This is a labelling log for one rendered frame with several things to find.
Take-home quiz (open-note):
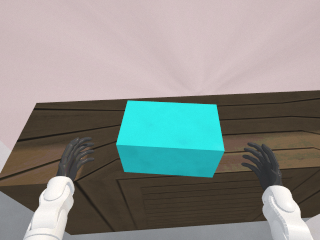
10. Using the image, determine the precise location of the robot right hand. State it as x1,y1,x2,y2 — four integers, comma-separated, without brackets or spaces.
241,142,283,191

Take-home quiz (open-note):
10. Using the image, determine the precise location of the robot left forearm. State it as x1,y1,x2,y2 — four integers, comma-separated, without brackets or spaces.
23,176,75,240

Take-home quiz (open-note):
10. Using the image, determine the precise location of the carton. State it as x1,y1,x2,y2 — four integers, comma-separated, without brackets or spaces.
116,100,225,178

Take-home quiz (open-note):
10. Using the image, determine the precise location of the pedestal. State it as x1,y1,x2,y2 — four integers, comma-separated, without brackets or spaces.
0,90,320,235

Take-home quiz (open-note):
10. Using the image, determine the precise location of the robot right forearm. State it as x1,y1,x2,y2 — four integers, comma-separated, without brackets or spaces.
262,185,313,240

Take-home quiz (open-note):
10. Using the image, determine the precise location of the robot left hand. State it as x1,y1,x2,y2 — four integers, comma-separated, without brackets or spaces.
56,137,95,182

